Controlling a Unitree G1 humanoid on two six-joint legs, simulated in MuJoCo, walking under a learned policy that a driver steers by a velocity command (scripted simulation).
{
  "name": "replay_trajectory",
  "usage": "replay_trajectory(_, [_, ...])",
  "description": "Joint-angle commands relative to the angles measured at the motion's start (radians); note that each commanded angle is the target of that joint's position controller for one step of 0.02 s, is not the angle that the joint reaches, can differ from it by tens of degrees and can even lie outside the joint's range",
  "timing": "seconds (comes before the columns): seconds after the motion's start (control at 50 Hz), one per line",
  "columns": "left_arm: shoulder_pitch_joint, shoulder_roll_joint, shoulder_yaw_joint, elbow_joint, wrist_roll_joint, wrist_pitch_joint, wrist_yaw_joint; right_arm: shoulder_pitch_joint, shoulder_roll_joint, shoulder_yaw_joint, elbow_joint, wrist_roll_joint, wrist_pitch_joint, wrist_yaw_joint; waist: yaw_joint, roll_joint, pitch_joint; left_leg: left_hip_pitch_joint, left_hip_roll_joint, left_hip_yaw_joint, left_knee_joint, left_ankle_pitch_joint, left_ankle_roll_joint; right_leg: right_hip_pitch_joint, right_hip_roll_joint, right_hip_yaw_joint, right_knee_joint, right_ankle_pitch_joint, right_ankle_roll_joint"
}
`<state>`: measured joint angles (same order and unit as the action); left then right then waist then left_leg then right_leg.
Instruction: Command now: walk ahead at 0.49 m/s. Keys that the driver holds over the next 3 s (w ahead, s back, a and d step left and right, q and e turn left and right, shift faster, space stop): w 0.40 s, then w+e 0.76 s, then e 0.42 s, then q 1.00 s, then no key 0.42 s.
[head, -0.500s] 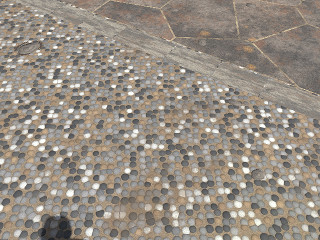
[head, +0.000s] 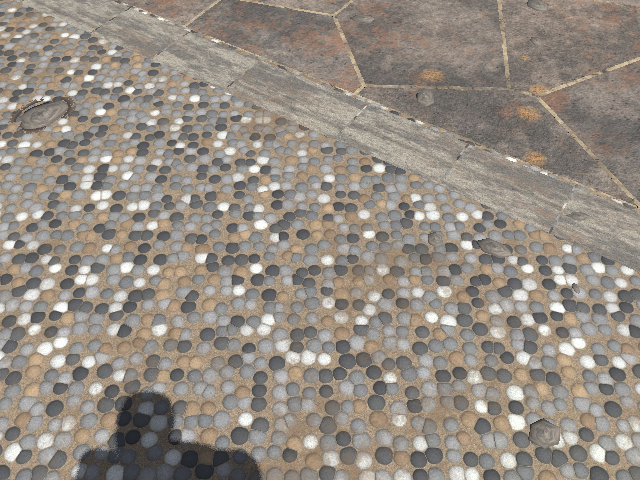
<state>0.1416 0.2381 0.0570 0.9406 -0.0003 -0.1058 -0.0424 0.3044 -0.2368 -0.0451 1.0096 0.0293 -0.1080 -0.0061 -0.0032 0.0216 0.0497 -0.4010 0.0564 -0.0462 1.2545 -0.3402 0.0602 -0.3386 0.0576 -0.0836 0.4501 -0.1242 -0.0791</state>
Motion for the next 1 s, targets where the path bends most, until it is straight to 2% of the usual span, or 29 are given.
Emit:
replay_trajectory(0.02, [0.005, 0.064, 0.004, -0.026, 0.007, -0.022, -0.006, 0.092, -0.045, -0.022, -0.037, -0.005, 0.015, -0.013, -0.035, -0.073, -0.073, -0.115, 0.1, -0.04, -0.043, 0.054, 0.006, 0.094, -0.275, 0.311, -0.311, 0.005, -0.172])
replay_trajectory(0.08, [0.063, 0.119, 0.013, -0.003, 0.007, -0.021, 0.019, -0.02, -0.066, -0.031, -0.084, -0.017, 0.03, -0.019, -0.028, -0.071, -0.012, -0.212, 0.12, -0.023, -0.188, 0.158, -0.03, 0.062, -0.271, 0.263, -0.366, -0.008, -0.185])
replay_trajectory(0.14, [0.127, 0.139, 0.017, 0.008, 0.003, -0.013, 0.04, -0.138, -0.07, -0.034, -0.122, -0.025, 0.025, -0.013, 0.005, -0.062, 0.002, -0.29, 0.114, -0.014, -0.379, 0.329, -0.05, 0.127, -0.262, 0.228, -0.372, 0.026, -0.163])
replay_trajectory(0.22, [0.207, 0.153, 0.019, 0.027, -0.011, -0.004, 0.049, -0.281, -0.051, -0.023, -0.156, -0.017, 0.016, 0.003, 0.053, -0.067, 0.013, -0.249, 0.064, 0.033, -0.598, 0.45, -0.057, 0.187, -0.242, 0.162, -0.356, 0.051, -0.129])
replay_trajectory(0.3, [0.273, 0.16, 0.025, 0.058, -0.017, 0.012, 0.05, -0.381, -0.056, -0.014, -0.198, -0.007, 0.009, 0.026, 0.083, -0.072, 0.039, -0.266, 0.043, 0.039, -0.701, 0.381, -0.042, 0.314, -0.29, 0.163, -0.293, 0.066, -0.123])
replay_trajectory(0.34, [0.272, 0.172, 0.032, 0.062, -0.02, 0.022, 0.053, -0.38, -0.076, -0.017, -0.211, -0.005, 0.001, 0.037, 0.065, -0.087, 0.033, -0.236, 0.031, 0.041, -0.736, 0.304, -0.017, 0.366, -0.321, 0.176, -0.246, 0.111, -0.109])
replay_trajectory(0.36, [0.26, 0.181, 0.036, 0.061, -0.02, 0.027, 0.054, -0.348, -0.092, -0.023, -0.207, -0.004, -0.003, 0.04, 0.041, -0.1, 0.015, -0.181, 0.016, 0.053, -0.749, 0.268, -0.003, 0.379, -0.328, 0.177, -0.211, 0.183, -0.099])
replay_trajectory(0.38, [0.233, 0.185, 0.036, 0.054, -0.02, 0.033, 0.054, -0.274, -0.117, -0.036, -0.189, -0.004, -0.007, 0.04, -0.008, -0.109, -0.028, -0.066, -0.015, 0.081, -0.77, 0.251, 0.016, 0.376, -0.311, 0.156, -0.124, 0.346, -0.082])
replay_trajectory(0.4, [0.221, 0.162, 0.028, 0.046, -0.016, 0.037, 0.054, -0.112, -0.163, -0.062, -0.136, -0.007, -0.008, 0.035, -0.08, -0.092, -0.126, 0.15, -0.042, 0.1, -0.778, 0.258, 0.045, 0.332, -0.255, 0.11, 0.063, 0.477, -0.055])
replay_trajectory(0.42, [0.228, 0.118, 0.007, 0.019, -0.001, 0.036, 0.052, 0.087, -0.248, -0.087, -0.096, -0.023, -0.01, 0.025, -0.144, 0.009, -0.284, 0.474, 0.135, -0.1, -0.756, 0.264, 0.116, 0.123, -0.189, 0.064, 0.386, 0.283, -0.016])
replay_trajectory(0.44, [0.346, -0.021, -0.032, 0.013, -0.006, 0.013, 0.042, 0.161, -0.322, -0.103, -0.07, -0.028, -0.003, 0.029, -0.085, 0.284, -0.41, 0.812, 0.364, -0.57, -0.872, 0.099, 0.269, -0.287, 0.001, 0.063, 0.733, -0.356, 0.047])
replay_trajectory(0.46, [0.29, 0.087, -0.008, 0.025, -0.036, -0.009, 0.041, 0.154, -0.215, -0.074, -0.077, -0.025, -0.006, 0.029, -0.121, 0.192, -0.399, 0.789, 0.355, -0.646, -0.945, -0.003, 0.246, -0.399, -0.032, 0.221, 0.87, -0.447, 0.03])
replay_trajectory(0.48, [0.198, 0.148, 0.01, -0.005, -0.058, -0.02, 0.041, 0.064, -0.165, -0.058, -0.096, -0.025, -0.01, 0.025, -0.109, 0.143, -0.258, 0.664, 0.327, -0.48, -0.954, 0.047, 0.191, -0.46, -0.081, 0.22, 0.893, -0.363, 0.01])
replay_trajectory(0.5, [0.153, 0.147, 0.012, -0.013, -0.054, -0.017, 0.049, -0.024, -0.133, -0.046, -0.114, -0.028, -0.012, 0.024, -0.074, 0.067, -0.192, 0.523, 0.291, -0.35, -0.979, 0.132, 0.16, -0.419, -0.137, 0.195, 0.854, -0.265, 0.01])
replay_trajectory(0.52, [0.132, 0.136, 0.019, -0.014, -0.04, -0.007, 0.056, -0.079, -0.098, -0.037, -0.118, -0.031, -0.015, 0.027, -0.047, 0.045, -0.128, 0.404, 0.254, -0.254, -1.02, 0.183, 0.139, -0.379, -0.167, 0.191, 0.791, -0.201, 0.015])
replay_trajectory(0.54, [0.154, 0.119, 0.024, -0.01, -0.037, 0.009, 0.056, -0.102, -0.076, -0.03, -0.113, -0.041, -0.018, 0.028, -0.014, 0.068, -0.104, 0.33, 0.226, -0.18, -1.052, 0.212, 0.121, -0.318, -0.193, 0.199, 0.754, -0.158, 0.015])
replay_trajectory(0.56, [0.174, 0.093, 0.024, -0.005, -0.038, 0.023, 0.054, -0.101, -0.068, -0.029, -0.104, -0.045, -0.02, 0.028, 0.0, 0.077, -0.089, 0.288, 0.211, -0.133, -1.079, 0.234, 0.117, -0.284, -0.198, 0.198, 0.733, -0.138, 0.016])
replay_trajectory(0.6, [0.171, 0.063, 0.024, -0.011, -0.039, 0.044, 0.053, -0.081, -0.092, -0.037, -0.086, -0.046, -0.024, 0.021, 0.014, 0.057, -0.055, 0.253, 0.206, -0.049, -1.111, 0.319, 0.122, -0.303, -0.201, 0.199, 0.702, -0.095, 0.022])
replay_trajectory(0.64, [0.124, 0.064, 0.028, -0.034, -0.033, 0.053, 0.052, -0.063, -0.113, -0.044, -0.077, -0.05, -0.024, 0.009, 0.012, 0.034, -0.03, 0.265, 0.207, 0.013, -1.126, 0.383, 0.124, -0.368, -0.197, 0.215, 0.64, -0.015, 0.034])
replay_trajectory(0.68, [0.077, 0.062, 0.03, -0.055, -0.027, 0.052, 0.047, -0.052, -0.118, -0.045, -0.073, -0.051, -0.02, -0.002, 0.005, 0.031, -0.016, 0.284, 0.197, 0.073, -1.134, 0.414, 0.114, -0.403, -0.186, 0.215, 0.542, 0.081, 0.043])
replay_trajectory(0.74, [-0.017, 0.048, 0.023, -0.091, -0.021, 0.048, 0.03, -0.04, -0.13, -0.045, -0.076, -0.046, -0.014, -0.014, -0.019, 0.028, 0.01, 0.293, 0.177, 0.164, -1.149, 0.419, 0.089, -0.376, -0.175, 0.148, 0.371, 0.204, 0.043])
replay_trajectory(0.8, [-0.125, 0.029, 0.011, -0.141, -0.018, 0.047, 0.011, 0.028, -0.145, -0.05, -0.058, -0.037, -0.001, -0.023, -0.06, 0.009, 0.047, 0.384, 0.203, 0.208, -1.134, 0.452, 0.083, -0.404, -0.167, 0.095, 0.265, 0.214, 0.03])
replay_trajectory(0.86, [-0.189, 0.028, 0.008, -0.191, -0.022, 0.048, -0.011, 0.062, -0.161, -0.057, -0.051, -0.026, 0.022, -0.024, -0.07, 0.013, 0.062, 0.503, 0.238, 0.24, -1.066, 0.562, 0.077, -0.435, -0.149, 0.046, 0.209, 0.119, 0.007])
replay_trajectory(0.9, [-0.176, 0.05, 0.017, -0.214, -0.025, 0.05, -0.023, 0.036, -0.186, -0.064, -0.065, -0.02, 0.036, -0.028, -0.035, 0.044, 0.031, 0.529, 0.245, 0.272, -0.974, 0.836, 0.059, -0.342, -0.102, -0.01, 0.192, 0.026, -0.024])
replay_trajectory(0.92, [-0.14, 0.072, 0.028, -0.217, -0.027, 0.052, -0.026, 0.024, -0.204, -0.069, -0.074, -0.017, 0.043, -0.032, -0.006, 0.071, -0.007, 0.538, 0.246, 0.282, -0.896, 1.013, 0.049, -0.266, -0.065, -0.041, 0.2, -0.027, -0.043])
replay_trajectory(0.94, [-0.052, 0.106, 0.046, -0.205, -0.031, 0.054, -0.026, 0.008, -0.219, -0.073, -0.082, -0.016, 0.051, -0.035, 0.048, 0.091, -0.06, 0.526, 0.24, 0.29, -0.763, 1.141, 0.039, -0.147, -0.025, -0.061, 0.201, -0.072, -0.067])
replay_trajectory(0.96, [0.098, 0.159, 0.075, -0.172, -0.033, 0.054, -0.019, -0.019, -0.226, -0.072, -0.092, -0.011, 0.056, -0.036, 0.132, 0.082, -0.139, 0.458, 0.21, 0.304, -0.565, 1.126, 0.012, 0.069, 0.013, -0.058, 0.127, -0.018, -0.103])
replay_trajectory(0.98, [0.252, 0.245, 0.112, -0.136, -0.028, 0.063, 0.004, -0.019, -0.213, -0.066, -0.112, -0.02, 0.048, -0.036, 0.196, -0.005, -0.227, 0.222, 0.165, 0.303, -0.265, 0.832, -0.035, 0.373, -0.072, 0.12, 0.079, -0.013, -0.156])
replay_trajectory(1.0, [0.236, 0.34, 0.122, -0.138, -0.029, 0.059, 0.013, 0.081, -0.036, -0.016, -0.161, -0.052, 0.016, -0.013, 0.058, -0.265, -0.304, -0.241, -0.049, 0.203, 0.095, -0.194, -0.093, 0.71, -0.331, 0.674, 0.02, -0.084, -0.339])
